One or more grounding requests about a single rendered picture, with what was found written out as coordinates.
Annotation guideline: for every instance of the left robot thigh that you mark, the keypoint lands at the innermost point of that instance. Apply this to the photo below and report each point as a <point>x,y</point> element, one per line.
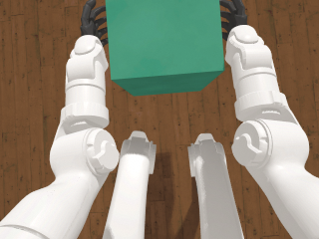
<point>127,214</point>

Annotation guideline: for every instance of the right robot thigh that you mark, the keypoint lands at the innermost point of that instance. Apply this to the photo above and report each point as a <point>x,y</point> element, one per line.
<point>218,214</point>

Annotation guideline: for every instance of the robot right forearm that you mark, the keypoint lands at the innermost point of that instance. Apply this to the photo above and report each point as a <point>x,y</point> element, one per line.
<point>254,78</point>

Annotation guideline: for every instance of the robot right hand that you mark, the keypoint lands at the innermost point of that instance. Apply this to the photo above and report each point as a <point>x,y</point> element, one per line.
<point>236,16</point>

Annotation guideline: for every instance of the carton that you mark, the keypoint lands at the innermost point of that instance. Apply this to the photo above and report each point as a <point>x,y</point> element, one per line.
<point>161,47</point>

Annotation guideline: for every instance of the robot left hand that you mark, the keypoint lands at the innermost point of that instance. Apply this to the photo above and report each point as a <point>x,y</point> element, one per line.
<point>90,25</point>

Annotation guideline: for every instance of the left robot upper arm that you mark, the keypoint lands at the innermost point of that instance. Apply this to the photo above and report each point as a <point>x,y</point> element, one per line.
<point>81,162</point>

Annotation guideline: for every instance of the robot left forearm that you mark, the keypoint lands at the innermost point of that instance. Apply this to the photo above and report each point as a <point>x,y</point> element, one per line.
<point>85,88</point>

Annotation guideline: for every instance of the right robot upper arm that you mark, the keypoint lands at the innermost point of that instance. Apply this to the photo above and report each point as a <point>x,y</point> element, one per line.
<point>275,152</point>

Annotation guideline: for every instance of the robot thigh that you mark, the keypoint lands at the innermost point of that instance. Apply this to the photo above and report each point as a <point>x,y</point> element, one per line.
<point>127,214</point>
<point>218,214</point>

